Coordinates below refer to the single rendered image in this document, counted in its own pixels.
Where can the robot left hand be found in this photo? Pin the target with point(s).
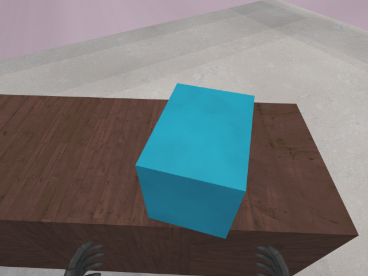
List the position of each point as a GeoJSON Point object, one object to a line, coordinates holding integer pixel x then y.
{"type": "Point", "coordinates": [77, 265]}

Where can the carton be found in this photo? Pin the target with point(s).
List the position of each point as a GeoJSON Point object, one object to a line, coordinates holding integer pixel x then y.
{"type": "Point", "coordinates": [193, 168]}

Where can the pedestal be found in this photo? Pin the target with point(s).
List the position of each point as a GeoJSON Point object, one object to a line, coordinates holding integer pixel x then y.
{"type": "Point", "coordinates": [68, 175]}

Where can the robot right hand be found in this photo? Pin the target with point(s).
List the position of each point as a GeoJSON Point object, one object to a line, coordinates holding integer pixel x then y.
{"type": "Point", "coordinates": [278, 266]}

